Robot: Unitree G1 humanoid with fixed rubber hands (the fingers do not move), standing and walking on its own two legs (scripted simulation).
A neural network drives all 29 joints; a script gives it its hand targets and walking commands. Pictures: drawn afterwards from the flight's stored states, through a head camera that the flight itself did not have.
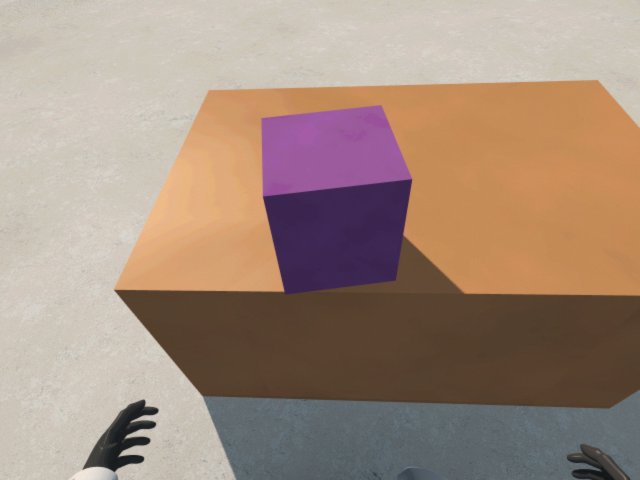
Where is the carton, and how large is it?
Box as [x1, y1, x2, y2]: [261, 105, 411, 294]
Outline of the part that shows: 381,105 261,118 263,199 285,294 395,280 411,177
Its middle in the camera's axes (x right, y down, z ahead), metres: +0.02 -0.06 +0.69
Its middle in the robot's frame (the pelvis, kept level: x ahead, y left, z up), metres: +0.57 +0.01 -0.01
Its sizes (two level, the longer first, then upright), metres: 0.210 0.200 0.250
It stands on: a pedestal, 0.60 m high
